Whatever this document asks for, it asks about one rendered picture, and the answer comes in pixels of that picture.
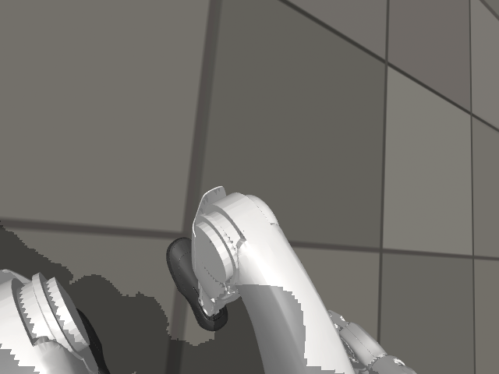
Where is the left robot foot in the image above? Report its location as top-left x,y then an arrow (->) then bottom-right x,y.
76,309 -> 111,374

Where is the right robot foot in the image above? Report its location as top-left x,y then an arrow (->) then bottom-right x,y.
166,238 -> 228,331

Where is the right robot arm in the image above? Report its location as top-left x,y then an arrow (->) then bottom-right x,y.
369,355 -> 416,374

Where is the right robot hand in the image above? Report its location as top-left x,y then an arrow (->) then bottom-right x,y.
328,310 -> 388,374

